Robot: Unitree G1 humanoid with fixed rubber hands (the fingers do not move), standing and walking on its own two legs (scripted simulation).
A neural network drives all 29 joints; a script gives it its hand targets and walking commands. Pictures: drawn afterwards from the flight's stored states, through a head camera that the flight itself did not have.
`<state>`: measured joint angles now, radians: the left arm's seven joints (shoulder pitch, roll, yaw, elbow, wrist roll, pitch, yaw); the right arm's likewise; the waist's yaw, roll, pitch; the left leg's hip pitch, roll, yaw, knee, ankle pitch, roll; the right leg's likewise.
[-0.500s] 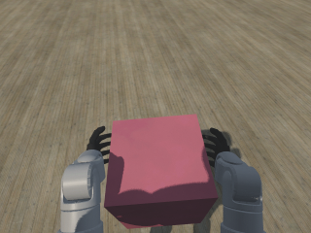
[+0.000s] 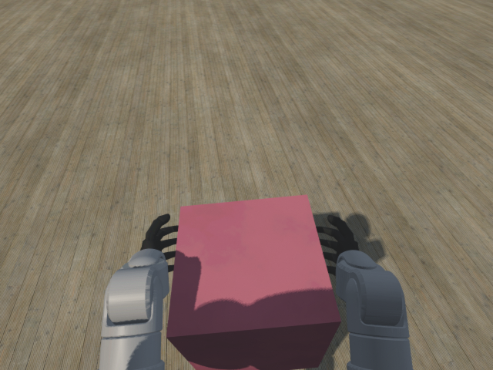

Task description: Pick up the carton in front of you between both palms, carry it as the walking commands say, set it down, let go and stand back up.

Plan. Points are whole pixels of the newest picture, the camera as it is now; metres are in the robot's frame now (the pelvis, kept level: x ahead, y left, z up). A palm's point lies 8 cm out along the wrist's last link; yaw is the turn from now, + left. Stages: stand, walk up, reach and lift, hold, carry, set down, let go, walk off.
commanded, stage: carry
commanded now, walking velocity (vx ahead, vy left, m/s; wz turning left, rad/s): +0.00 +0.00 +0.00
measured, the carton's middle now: (252, 290) +0.26 +0.00 -0.02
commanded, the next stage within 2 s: hold in 1.20 s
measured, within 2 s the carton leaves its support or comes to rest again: neither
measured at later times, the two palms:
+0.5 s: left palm (152, 282) +0.25 +0.15 +0.04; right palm (342, 284) +0.24 -0.14 +0.04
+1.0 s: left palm (145, 289) +0.24 +0.16 +0.05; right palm (340, 290) +0.23 -0.14 +0.05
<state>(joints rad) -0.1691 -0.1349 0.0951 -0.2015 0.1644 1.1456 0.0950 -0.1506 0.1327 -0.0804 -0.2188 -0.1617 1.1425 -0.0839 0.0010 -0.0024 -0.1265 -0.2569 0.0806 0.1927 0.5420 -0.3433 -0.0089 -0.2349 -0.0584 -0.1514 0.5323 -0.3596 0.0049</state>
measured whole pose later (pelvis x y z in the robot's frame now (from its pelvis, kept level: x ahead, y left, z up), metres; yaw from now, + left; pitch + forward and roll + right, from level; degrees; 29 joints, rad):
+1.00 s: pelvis -0.05 +0.01 +0.00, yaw +0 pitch +2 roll +0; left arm -0.22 -0.14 0.16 0.17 0.25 0.74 0.04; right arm -0.20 0.14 -0.15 0.17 -0.24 0.73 -0.04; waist 0.00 0.00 -0.10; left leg -0.29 0.07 0.20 0.50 -0.25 0.02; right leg -0.27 -0.07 -0.15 0.50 -0.26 0.01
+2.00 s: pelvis -0.09 -0.01 +0.00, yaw +2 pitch -10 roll +0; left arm -0.46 -0.21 0.43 0.44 0.41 0.66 -0.01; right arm -0.44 0.20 -0.41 0.49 -0.40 0.61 0.03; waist 0.02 -0.03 0.05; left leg -0.12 -0.03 -0.02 0.50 -0.21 0.01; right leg -0.10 0.03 0.04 0.52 -0.25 -0.02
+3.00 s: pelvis -0.14 -0.02 -0.22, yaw +3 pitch +43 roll +1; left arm -0.76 -0.16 0.48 0.59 0.19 0.18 0.15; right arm -0.86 -0.04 -0.33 0.78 -0.20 0.17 -0.02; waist 0.01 0.01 -0.21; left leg -1.85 -0.04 -0.02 1.55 -0.45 -0.02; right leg -1.82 0.05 0.01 1.60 -0.52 -0.02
